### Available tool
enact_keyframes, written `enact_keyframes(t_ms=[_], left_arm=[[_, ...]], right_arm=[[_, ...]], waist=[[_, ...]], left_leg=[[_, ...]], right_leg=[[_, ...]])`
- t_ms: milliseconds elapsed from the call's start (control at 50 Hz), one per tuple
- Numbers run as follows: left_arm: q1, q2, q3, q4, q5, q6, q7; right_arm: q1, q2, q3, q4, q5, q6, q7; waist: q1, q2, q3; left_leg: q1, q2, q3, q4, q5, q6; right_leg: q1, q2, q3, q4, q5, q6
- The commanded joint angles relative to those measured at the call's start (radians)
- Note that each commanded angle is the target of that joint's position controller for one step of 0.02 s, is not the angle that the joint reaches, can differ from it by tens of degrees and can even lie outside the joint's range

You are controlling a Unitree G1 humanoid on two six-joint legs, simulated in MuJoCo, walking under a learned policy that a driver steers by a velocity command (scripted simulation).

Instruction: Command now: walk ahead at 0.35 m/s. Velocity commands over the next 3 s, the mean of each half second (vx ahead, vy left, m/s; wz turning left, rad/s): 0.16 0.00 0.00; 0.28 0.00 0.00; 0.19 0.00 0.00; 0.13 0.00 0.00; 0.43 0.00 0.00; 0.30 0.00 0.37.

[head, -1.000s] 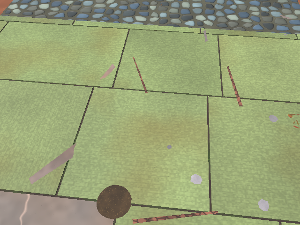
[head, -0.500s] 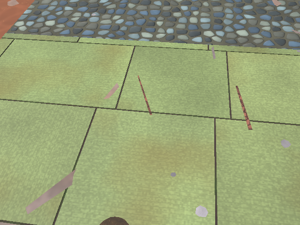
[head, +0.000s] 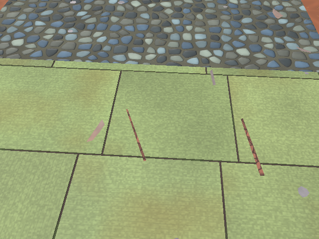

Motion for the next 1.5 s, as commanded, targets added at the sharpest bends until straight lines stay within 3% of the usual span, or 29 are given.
enact_keyframes(t_ms=[20,140,220,240,260,280,300,340,420,520,600,680,740,800,820,840,860,900,940,1100,1180,1240,1260,1280,1300,1320,1360,1440,1500], left_arm=[[0.067,0.035,0.01,-0.033,0.016,0.003,0.009],[-0.104,0.033,0.001,-0.07,0.008,0.008,-0.007],[0.004,0.105,0.03,-0.034,0.03,-0.006,-0.01],[0.075,0.179,0.046,-0.021,0.041,-0.008,-0.005],[0.117,0.173,0.041,-0.01,0.04,0.006,-0.003],[0.157,0.088,0.021,-0.001,0.031,0.016,-0.01],[0.113,0.072,0.012,-0.008,0.023,0.018,-0.018],[-0.04,0.081,0.008,-0.04,0.026,0.021,-0.016],[-0.103,0.079,0.01,-0.033,0.042,0.039,-0.003],[-0.053,0.054,0.003,0.013,0.008,0.053,0.004],[-0.03,0.072,0.021,0.029,0.001,0.058,0.017],[-0.07,0.033,0.026,0.021,-0.001,0.019,-0.007],[-0.083,0.02,0.026,0.016,-0.018,-0.005,-0.021],[0.083,0.038,0.046,0.093,-0.015,-0.001,-0.02],[0.199,0.077,0.061,0.121,-0.016,0.002,-0.015],[0.318,0.187,0.089,0.144,-0.016,0.006,-0.01],[0.386,0.173,0.077,0.158,-0.003,-0.005,-0.022],[0.222,0.08,0.038,0.109,0.012,-0.022,-0.027],[0.148,0.069,0.025,0.083,0.008,-0.02,-0.034],[0.218,0.118,0.024,0.109,0.018,0.008,-0.001],[0.208,0.109,0.027,0.135,0.001,0.013,0.003],[0.167,0.103,0.03,0.129,0.001,0.022,0.004],[0.206,0.076,0.02,0.117,0.021,0.023,0.003],[0.389,-0.055,-0.017,0.154,0.024,0.024,-0.003],[0.404,-0.009,-0.006,0.181,0.002,0.024,-0.006],[0.3,0.046,0.009,0.153,-0.016,0.03,-0.005],[0.17,0.066,0.024,0.124,-0.002,0.057,0.019],[0.189,0.013,0.023,0.131,0.011,0.091,0.045],[0.155,0.024,0.023,0.131,0.017,0.108,0.045]], right_arm=[[-0.065,-0.122,-0.014,-0.058,-0.008,-0.017,-0.018],[0.027,-0.155,-0.016,-0.015,0.015,0.019,-0.037],[0.005,-0.13,-0.011,-0.008,0.025,0.034,-0.046],[0.067,-0.102,0.0,-0.009,0.002,0.026,-0.046],[0.213,0.006,0.032,0.033,-0.006,0.02,-0.04],[0.196,-0.03,0.028,0.042,0.011,0.031,-0.04],[0.126,-0.099,0.009,0.024,0.024,0.049,-0.042],[0.026,-0.102,-0.003,0.007,0.019,0.089,-0.061],[0.044,-0.042,0.003,0.036,0.009,0.115,-0.085],[0.033,-0.064,-0.001,0.05,-0.02,0.123,-0.077],[0.022,-0.124,-0.023,0.066,0.007,0.096,-0.079],[0.042,-0.166,-0.052,0.06,0.029,0.048,-0.08],[0.019,-0.141,-0.051,0.051,0.038,0.031,-0.071],[-0.01,-0.157,-0.057,0.037,0.044,0.037,-0.063],[-0.048,-0.129,-0.049,0.018,0.041,0.033,-0.061],[-0.048,-0.046,-0.032,-0.012,0.039,0.016,-0.061],[-0.091,-0.063,-0.033,-0.038,0.036,-0.002,-0.06],[-0.103,-0.098,-0.043,-0.038,0.056,-0.015,-0.04],[-0.119,-0.096,-0.051,-0.036,0.038,-0.014,-0.039],[-0.329,-0.02,-0.025,-0.111,0.023,0.011,-0.025],[-0.332,-0.068,-0.031,-0.125,0.025,0.021,-0.016],[-0.122,-0.15,-0.067,-0.054,0.004,0.014,-0.021],[-0.022,-0.21,-0.078,-0.033,-0.013,0.013,-0.026],[0.0,-0.227,-0.069,-0.03,-0.023,0.022,-0.027],[0.005,-0.165,-0.054,-0.03,-0.001,0.03,-0.017],[-0.097,-0.146,-0.047,-0.051,0.015,0.032,-0.014],[-0.251,-0.083,-0.022,-0.081,0.004,0.034,-0.02],[-0.275,-0.085,-0.021,-0.063,-0.029,0.042,-0.034],[-0.262,-0.111,-0.026,-0.061,-0.012,0.052,-0.048]], waist=[[0.066,0.076,0.041],[-0.007,0.107,-0.015],[0.054,0.074,-0.084],[0.042,-0.013,-0.174],[0.01,-0.187,-0.288],[0.051,-0.203,-0.337],[0.048,-0.132,-0.273],[0.015,-0.036,-0.144],[-0.016,-0.089,-0.098],[-0.015,-0.042,-0.042],[0.013,0.165,0.047],[-0.007,0.256,0.085],[0.013,0.199,0.091],[0.085,0.156,0.03],[0.131,0.063,0.003],[0.149,-0.226,-0.038],[0.172,-0.258,-0.048],[0.088,-0.075,0.025],[0.051,-0.015,0.057],[0.074,-0.044,0.081],[0.042,-0.073,0.049],[-0.064,-0.035,-0.077],[-0.069,0.075,-0.197],[0.009,0.314,-0.362],[-0.013,0.247,-0.436],[-0.001,0.18,-0.289],[0.035,0.084,-0.129],[0.082,0.158,-0.089],[0.073,0.157,-0.107]], left_leg=[[-0.151,0.252,-0.126,-0.145,0.441,0.16],[0.007,0.264,-0.109,-0.038,0.436,0.11],[0.078,0.219,-0.134,0.184,0.37,0.036],[-0.021,0.152,-0.099,0.34,0.191,-0.004],[-0.241,0.066,-0.055,0.56,-0.261,-0.065],[-0.288,0.065,-0.096,0.706,-0.54,-0.095],[-0.315,0.097,-0.13,0.779,-0.549,-0.099],[-0.312,0.148,-0.131,0.754,-0.453,-0.118],[-0.111,0.133,-0.076,0.493,-0.312,-0.129],[0.025,0.147,-0.077,0.187,-0.076,-0.068],[-0.234,0.184,-0.163,0.019,-0.555,0.004],[-0.065,0.41,-0.454,-0.114,-0.548,0.119],[-0.007,0.381,-0.379,-0.071,-0.389,0.09],[-0.165,0.275,-0.24,0.052,-0.261,0.041],[-0.264,0.22,-0.166,0.232,-0.16,0.003],[-0.5,0.096,-0.004,0.57,-0.197,-0.067],[-0.648,0.081,-0.082,0.817,-0.407,-0.062],[-0.728,0.191,-0.144,0.959,-0.251,-0.004],[-0.681,0.236,-0.133,0.858,-0.113,0.002],[-0.411,0.135,-0.007,0.363,0.15,-0.075],[-0.31,0.123,-0.056,0.267,0.182,-0.036],[-0.026,0.087,-0.039,0.167,0.298,0.017],[0.219,0.236,-0.178,0.232,0.694,0.058],[0.492,0.499,-0.471,0.238,0.917,0.253],[0.426,0.49,-0.578,0.144,0.667,0.277],[0.281,0.447,-0.486,0.091,0.445,0.231],[0.008,0.367,-0.356,0.005,0.197,0.154],[-0.202,0.281,-0.23,-0.062,0.055,0.127],[-0.21,0.289,-0.253,-0.094,-0.196,0.125]], right_leg=[[0.072,-0.013,-0.023,-0.174,0.146,0.034],[0.18,0.063,-0.041,-0.523,0.279,0.034],[0.382,0.094,-0.046,-0.733,0.384,-0.027],[0.592,-0.029,0.054,-0.665,0.794,-0.077],[0.844,-0.213,0.231,-0.62,0.98,-0.239],[0.816,-0.267,0.347,-0.694,0.818,-0.297],[0.713,-0.234,0.344,-0.745,0.567,-0.267],[0.494,-0.177,0.267,-0.826,0.264,-0.204],[0.292,-0.068,0.117,-0.887,0.076,-0.162],[0.222,-0.003,0.082,-0.872,-0.305,-0.06],[0.348,0.136,-0.078,-0.667,-0.305,-0.012],[0.133,0.129,-0.089,-0.387,-0.144,-0.043],[0.151,0.102,-0.09,-0.504,-0.188,-0.071],[0.526,0.159,-0.139,-0.658,-0.043,-0.057],[0.662,0.072,-0.01,-0.722,-0.068,-0.084],[0.85,-0.128,0.333,-0.862,-0.157,-0.19],[0.873,-0.274,0.612,-0.949,-0.193,-0.287],[0.786,-0.22,0.44,-0.942,-0.186,-0.231],[0.694,-0.161,0.281,-0.979,-0.018,-0.178],[0.51,-0.041,-0.027,-0.968,0.48,-0.134],[0.584,-0.082,-0.023,-0.878,0.56,-0.105],[0.61,-0.015,-0.044,-0.611,0.638,-0.042],[0.468,0.055,-0.08,-0.382,0.341,0.0],[0.219,0.178,-0.075,-0.021,-0.41,0.06],[0.212,0.174,0.065,0.11,-0.487,0.067],[0.143,0.132,0.04,0.144,-0.441,0.068],[0.17,0.06,0.01,0.047,-0.312,0.074],[0.366,0.054,-0.025,-0.246,-0.258,0.065],[0.433,0.062,-0.039,-0.406,-0.161,0.057]])
Next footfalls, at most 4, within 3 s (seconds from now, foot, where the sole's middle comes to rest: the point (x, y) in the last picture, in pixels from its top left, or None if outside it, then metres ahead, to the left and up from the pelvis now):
0.22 right None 0.27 -0.16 -0.78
0.52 left None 0.19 0.09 -0.78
1.24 left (140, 224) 0.58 0.09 -0.78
1.58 right None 0.50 -0.15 -0.78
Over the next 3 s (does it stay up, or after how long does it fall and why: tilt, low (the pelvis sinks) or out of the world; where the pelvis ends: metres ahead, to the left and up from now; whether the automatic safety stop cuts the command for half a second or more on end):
stays up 1.00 -0.01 -0.02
